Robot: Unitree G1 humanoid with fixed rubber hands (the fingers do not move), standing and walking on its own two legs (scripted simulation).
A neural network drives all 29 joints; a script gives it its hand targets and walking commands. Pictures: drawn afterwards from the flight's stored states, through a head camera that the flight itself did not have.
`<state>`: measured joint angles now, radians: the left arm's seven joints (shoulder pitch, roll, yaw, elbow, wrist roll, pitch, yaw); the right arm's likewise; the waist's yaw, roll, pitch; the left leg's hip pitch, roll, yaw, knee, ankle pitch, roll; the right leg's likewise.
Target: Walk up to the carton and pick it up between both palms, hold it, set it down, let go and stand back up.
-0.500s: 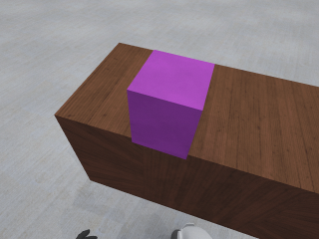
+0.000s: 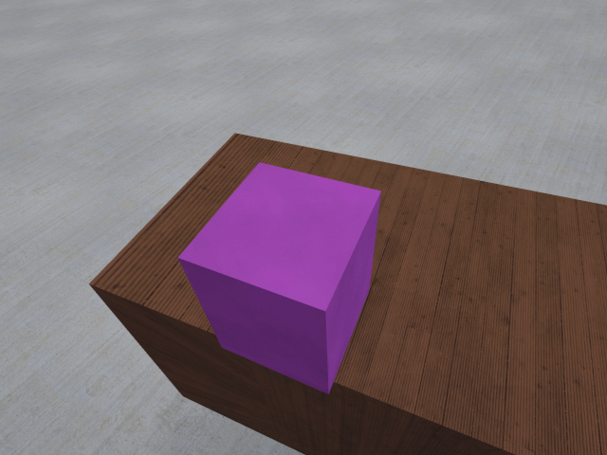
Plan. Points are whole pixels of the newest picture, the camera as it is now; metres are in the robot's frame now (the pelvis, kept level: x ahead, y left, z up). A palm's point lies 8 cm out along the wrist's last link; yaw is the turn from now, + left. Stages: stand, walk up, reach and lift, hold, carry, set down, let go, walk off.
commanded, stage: walk up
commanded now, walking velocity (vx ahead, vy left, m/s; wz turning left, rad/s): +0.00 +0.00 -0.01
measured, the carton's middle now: (293, 277) +0.40 +0.04 +0.00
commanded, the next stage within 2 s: none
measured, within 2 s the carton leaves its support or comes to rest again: neither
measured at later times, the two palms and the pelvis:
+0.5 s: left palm out of the picture -0.05 +0.25 -0.12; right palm out of the picture -0.08 -0.19 -0.15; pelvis -0.01 +0.01 +0.01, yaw -6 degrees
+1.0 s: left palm out of the picture +0.01 +0.35 -0.15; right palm out of the picture -0.02 -0.10 -0.14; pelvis +0.00 +0.13 +0.00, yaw -8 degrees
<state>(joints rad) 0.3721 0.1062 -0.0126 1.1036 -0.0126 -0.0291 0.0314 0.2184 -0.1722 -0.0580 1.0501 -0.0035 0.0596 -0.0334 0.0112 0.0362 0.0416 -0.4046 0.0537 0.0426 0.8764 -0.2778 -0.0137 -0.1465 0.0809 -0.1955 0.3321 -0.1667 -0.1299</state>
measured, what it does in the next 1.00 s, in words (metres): steps to the left: left foot, then left foot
